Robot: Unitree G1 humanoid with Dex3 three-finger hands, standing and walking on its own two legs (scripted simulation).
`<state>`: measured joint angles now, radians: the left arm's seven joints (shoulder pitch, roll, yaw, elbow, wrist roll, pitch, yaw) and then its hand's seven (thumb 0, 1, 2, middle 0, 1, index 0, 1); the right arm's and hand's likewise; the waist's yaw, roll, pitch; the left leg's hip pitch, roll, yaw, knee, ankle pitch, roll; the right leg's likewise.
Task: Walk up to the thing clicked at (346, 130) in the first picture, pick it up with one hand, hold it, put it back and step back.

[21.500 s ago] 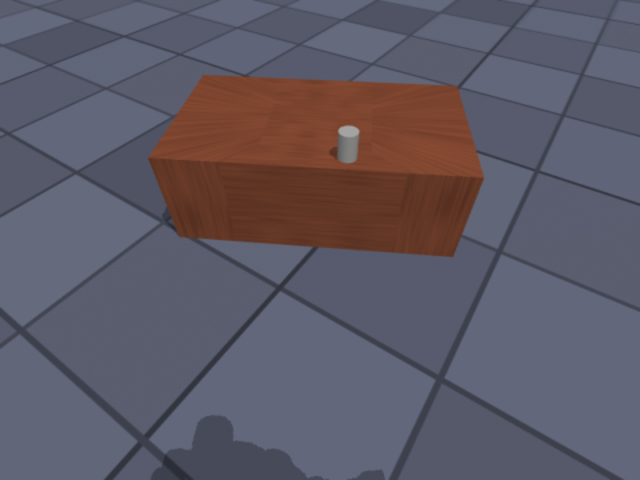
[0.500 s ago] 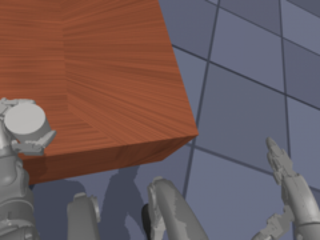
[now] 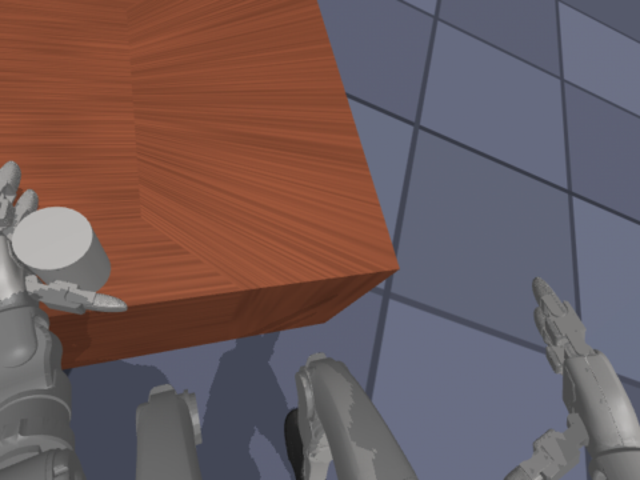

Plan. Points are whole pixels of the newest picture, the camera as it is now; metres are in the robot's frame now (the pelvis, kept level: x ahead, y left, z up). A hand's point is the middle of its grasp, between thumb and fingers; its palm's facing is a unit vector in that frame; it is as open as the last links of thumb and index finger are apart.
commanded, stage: withdraw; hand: left
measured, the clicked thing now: (67, 255) +0.44 +0.21 -0.08
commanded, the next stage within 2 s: rise in 0.30 s
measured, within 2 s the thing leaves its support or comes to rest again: neither
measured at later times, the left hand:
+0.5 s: hand out of the picture +0.44 +0.31 +0.05, palm faces +0.26 -0.96 -0.13, open 17.6 cm
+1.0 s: hand out of the picture +0.36 +0.33 +0.12, palm faces +0.34 -0.85 -0.40, open 17.1 cm
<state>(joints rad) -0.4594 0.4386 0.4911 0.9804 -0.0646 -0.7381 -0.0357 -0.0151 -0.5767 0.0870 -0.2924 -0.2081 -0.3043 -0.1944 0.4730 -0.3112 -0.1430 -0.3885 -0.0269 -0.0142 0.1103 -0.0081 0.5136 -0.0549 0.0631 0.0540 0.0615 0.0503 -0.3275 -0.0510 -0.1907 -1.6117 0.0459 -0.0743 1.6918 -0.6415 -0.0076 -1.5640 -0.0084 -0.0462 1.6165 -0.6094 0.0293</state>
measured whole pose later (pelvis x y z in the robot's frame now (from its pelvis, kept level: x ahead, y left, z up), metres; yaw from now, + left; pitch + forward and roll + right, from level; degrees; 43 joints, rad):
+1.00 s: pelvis +0.05 +0.00 +0.15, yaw +2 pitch +15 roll -2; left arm -0.21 0.48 0.30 0.80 0.02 -0.05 0.08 -0.01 -0.46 0.10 -0.07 -0.06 -0.06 -0.07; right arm 0.43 -0.22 0.06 -0.05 0.05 0.13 -0.03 0.00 -0.36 -0.59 0.16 0.21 0.15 0.21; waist -0.06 -0.01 -0.19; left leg -0.79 0.04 -0.01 1.02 -0.48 -0.01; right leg -0.77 -0.02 -0.01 0.97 -0.45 0.03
